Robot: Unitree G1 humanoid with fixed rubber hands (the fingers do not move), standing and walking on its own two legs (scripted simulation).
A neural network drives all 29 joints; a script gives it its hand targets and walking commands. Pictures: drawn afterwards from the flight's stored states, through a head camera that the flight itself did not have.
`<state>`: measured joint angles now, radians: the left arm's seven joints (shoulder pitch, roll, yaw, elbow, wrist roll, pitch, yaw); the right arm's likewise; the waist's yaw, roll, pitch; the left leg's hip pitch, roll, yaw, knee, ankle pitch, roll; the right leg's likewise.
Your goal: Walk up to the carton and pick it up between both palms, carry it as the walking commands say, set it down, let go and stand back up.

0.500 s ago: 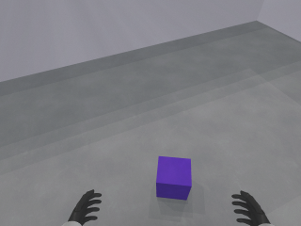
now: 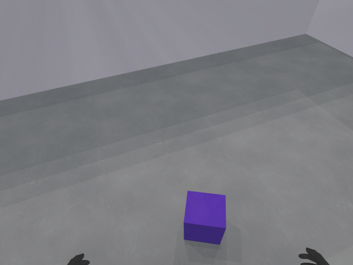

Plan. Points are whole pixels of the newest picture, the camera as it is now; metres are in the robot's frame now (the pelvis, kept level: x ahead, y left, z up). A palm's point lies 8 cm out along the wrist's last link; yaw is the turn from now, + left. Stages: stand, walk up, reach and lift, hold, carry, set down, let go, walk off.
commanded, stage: stand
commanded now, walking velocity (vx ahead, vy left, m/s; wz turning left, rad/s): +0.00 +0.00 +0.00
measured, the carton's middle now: (203, 218) +0.49 -0.07 -0.65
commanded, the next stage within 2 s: none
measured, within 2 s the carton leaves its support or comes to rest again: neither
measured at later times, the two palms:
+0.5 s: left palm out of the picture +0.08 +0.30 -0.10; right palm out of the picture +0.10 -0.30 -0.09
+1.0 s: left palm out of the picture +0.06 +0.31 -0.10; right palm out of the picture +0.08 -0.31 -0.09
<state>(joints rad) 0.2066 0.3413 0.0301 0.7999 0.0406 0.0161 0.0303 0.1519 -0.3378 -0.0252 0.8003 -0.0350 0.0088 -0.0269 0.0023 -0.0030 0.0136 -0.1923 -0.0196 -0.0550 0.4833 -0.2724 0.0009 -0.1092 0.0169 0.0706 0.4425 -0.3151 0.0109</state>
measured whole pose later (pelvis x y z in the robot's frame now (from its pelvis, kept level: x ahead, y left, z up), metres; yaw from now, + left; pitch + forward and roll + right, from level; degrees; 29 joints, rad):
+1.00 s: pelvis -0.02 +0.00 +0.01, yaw +0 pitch -3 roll +0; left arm 0.16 0.38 0.02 1.00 0.02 0.00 0.02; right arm 0.12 -0.38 0.00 1.00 -0.02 -0.01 -0.02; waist 0.00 0.00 0.03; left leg -0.14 -0.02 -0.06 0.38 -0.19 0.00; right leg -0.06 0.01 0.07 0.34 -0.24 0.01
